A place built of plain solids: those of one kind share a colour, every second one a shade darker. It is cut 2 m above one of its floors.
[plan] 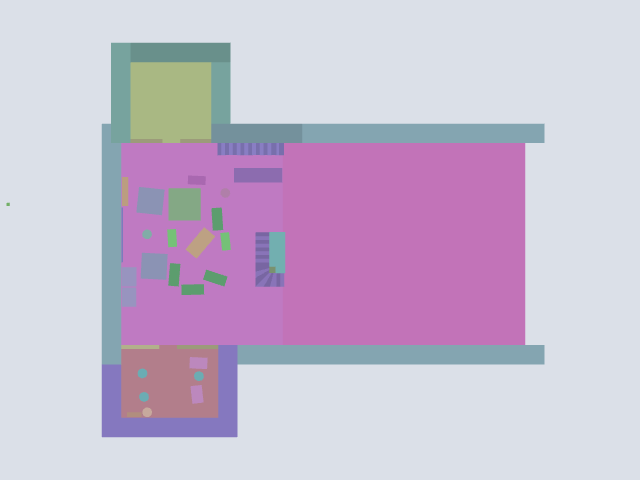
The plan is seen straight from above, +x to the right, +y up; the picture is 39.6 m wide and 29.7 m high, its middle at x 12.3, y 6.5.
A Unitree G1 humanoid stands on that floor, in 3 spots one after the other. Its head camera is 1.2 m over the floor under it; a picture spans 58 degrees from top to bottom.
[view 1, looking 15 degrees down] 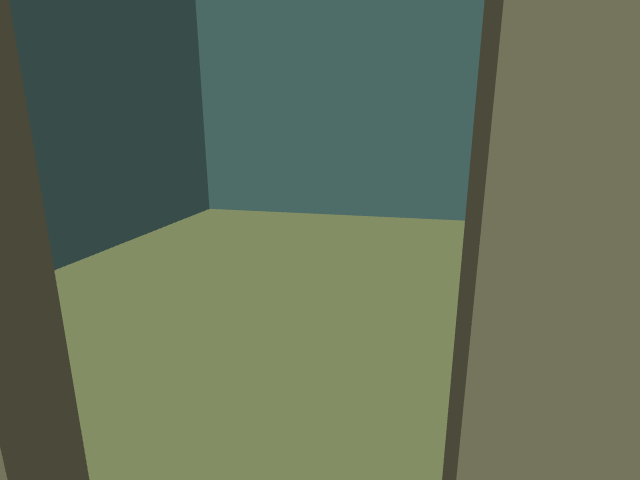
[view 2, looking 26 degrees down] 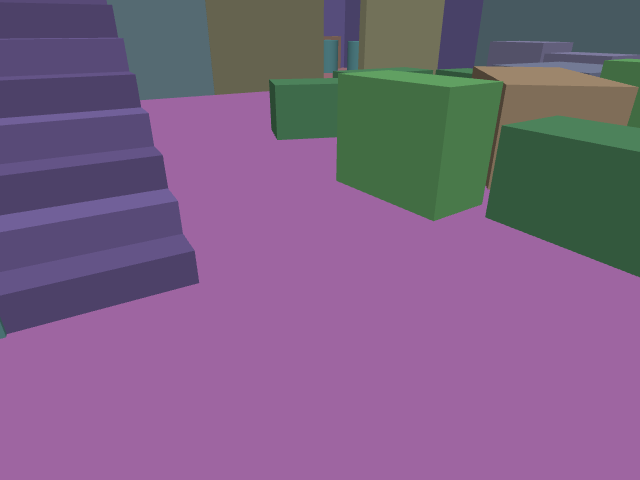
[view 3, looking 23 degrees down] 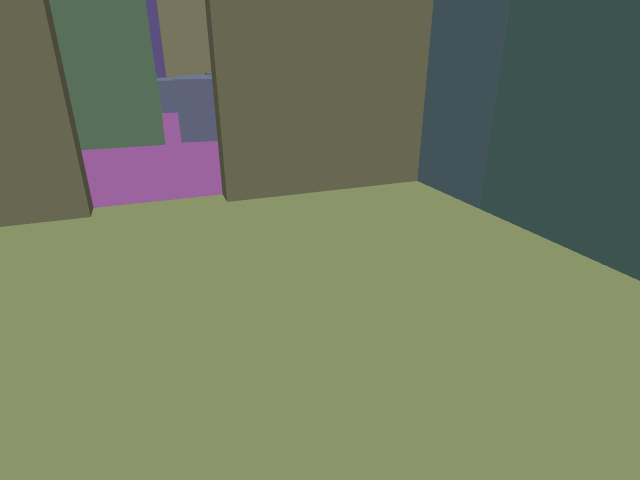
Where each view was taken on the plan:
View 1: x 3.55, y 11.78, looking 103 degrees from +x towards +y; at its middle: floor_chiproom_concrete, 4.64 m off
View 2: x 8.73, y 8.97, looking -120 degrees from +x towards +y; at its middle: floor_gearfloor_brick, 2.74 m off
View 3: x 3.10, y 16.50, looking -111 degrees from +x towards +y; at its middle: floor_chiproom_concrete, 3.07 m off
